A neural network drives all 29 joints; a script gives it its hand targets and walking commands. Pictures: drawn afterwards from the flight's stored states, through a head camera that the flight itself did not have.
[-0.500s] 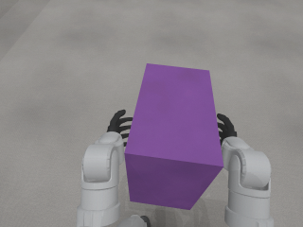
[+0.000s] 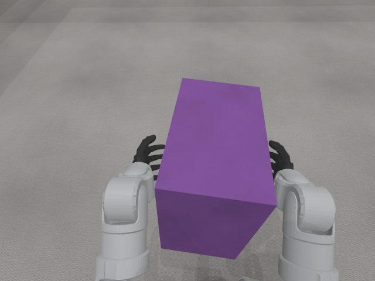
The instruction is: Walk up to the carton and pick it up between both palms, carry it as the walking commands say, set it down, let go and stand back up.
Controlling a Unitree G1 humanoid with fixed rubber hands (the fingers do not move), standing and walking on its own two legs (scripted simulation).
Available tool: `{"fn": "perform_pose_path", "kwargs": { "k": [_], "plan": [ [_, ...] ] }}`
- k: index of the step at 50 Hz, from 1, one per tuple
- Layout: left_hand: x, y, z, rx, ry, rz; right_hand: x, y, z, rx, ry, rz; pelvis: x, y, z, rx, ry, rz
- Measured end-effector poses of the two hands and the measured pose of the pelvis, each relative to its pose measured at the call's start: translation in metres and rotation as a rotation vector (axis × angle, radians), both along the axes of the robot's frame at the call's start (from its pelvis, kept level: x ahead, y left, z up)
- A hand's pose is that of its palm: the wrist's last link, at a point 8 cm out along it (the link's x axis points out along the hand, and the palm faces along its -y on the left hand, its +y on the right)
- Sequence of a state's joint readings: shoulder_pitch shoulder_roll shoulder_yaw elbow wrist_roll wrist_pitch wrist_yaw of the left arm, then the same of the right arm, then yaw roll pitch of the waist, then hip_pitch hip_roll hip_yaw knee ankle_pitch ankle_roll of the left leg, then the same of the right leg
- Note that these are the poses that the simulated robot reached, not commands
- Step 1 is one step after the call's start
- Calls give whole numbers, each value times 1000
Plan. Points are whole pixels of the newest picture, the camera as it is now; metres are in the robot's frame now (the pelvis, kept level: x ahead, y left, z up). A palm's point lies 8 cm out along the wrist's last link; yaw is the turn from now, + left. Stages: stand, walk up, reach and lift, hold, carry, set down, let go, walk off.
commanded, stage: carry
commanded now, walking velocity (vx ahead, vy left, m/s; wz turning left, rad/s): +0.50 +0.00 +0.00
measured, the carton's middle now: (209, 169) +0.35 -0.01 +0.01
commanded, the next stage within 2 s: none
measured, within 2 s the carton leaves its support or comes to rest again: neither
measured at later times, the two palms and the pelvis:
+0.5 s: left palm (129, 75) +0.57 +0.19 +0.11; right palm (233, 73) +0.56 -0.07 +0.11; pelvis +0.27 +0.06 +0.03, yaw +0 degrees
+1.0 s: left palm (145, 43) +0.80 +0.19 +0.06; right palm (225, 40) +0.80 -0.07 +0.06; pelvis +0.49 +0.06 +0.01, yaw +1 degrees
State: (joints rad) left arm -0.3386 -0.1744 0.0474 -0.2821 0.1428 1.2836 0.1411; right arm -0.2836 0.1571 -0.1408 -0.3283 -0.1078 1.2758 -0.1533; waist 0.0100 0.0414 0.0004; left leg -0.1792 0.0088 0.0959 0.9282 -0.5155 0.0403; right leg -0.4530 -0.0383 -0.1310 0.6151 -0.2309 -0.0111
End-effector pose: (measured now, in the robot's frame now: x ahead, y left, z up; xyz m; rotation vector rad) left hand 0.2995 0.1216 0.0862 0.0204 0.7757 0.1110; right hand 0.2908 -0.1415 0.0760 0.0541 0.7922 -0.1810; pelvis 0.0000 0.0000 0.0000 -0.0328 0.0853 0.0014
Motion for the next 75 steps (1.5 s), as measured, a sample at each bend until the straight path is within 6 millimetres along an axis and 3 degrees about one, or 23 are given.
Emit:
{"fn": "perform_pose_path", "kwargs": {
  "k": [5,10,15,21,31,37,40,45,49,57,65,75],
  "plan": [
    [49,10,-11,-12,70,10,51,10,-8,-11,70,9,47,7,11,10,30,10],
    [107,28,-15,-46,52,-3,107,28,-2,-50,52,0,106,26,7,-10,6,5],
    [165,53,-5,-66,14,14,170,52,13,-66,14,16,166,45,11,-12,0,12],
    [228,66,14,-53,0,6,230,65,29,-52,1,7,228,60,24,-35,-11,3],
    [328,62,23,-43,-38,7,331,62,35,-42,-37,7,331,57,20,-26,-49,3],
    [398,46,8,-10,-35,12,402,46,10,-6,-33,10,400,43,2,6,-33,5],
    [426,44,-3,-2,26,19,428,44,-4,5,28,12,423,41,7,17,2,11],
    [461,51,-22,-25,102,31,466,51,-18,-16,104,24,456,44,14,28,41,21],
    [492,63,-30,-58,103,27,496,63,-17,-49,105,19,486,56,11,7,38,18],
    [547,96,-11,-59,17,41,555,96,2,-32,21,15,535,86,15,-35,40,7],
    [575,103,7,-28,-24,38,583,102,12,0,-19,14,566,93,17,-41,-1,8],
    [591,82,28,26,-89,58,606,82,18,57,-85,36,590,71,10,35,-47,31]
  ]
}}
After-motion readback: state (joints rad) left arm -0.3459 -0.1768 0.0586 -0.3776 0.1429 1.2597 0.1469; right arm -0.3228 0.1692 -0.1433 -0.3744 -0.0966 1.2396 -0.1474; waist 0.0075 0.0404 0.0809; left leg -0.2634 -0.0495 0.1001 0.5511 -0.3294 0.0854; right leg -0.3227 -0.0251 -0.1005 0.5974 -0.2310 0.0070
